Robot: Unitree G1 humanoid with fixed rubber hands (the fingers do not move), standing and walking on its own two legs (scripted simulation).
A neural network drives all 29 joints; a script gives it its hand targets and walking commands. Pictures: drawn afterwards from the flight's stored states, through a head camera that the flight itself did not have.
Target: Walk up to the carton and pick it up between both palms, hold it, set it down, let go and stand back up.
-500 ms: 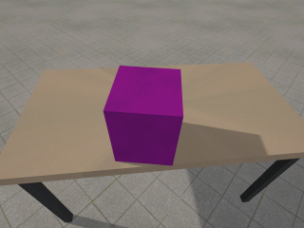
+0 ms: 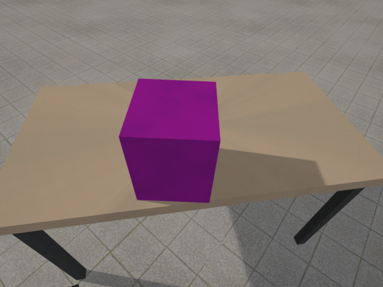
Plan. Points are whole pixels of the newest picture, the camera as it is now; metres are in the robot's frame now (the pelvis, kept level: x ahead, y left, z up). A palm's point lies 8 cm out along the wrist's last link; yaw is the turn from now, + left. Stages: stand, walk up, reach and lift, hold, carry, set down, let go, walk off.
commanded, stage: walk up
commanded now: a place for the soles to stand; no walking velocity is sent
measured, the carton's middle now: (175, 142) +0.48 +0.04 +0.02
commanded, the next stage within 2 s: reach and lift in 0.36 s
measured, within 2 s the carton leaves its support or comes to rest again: neither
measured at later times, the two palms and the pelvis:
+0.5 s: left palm out of the picture +0.14 +0.26 -0.11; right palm out of the picture +0.10 -0.28 -0.11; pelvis -0.02 +0.01 -0.01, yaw +2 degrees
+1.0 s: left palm (61, 274) +0.18 +0.26 -0.05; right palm out of the picture +0.15 -0.22 -0.06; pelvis +0.01 +0.02 +0.01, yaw +3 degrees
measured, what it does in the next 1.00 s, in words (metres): stands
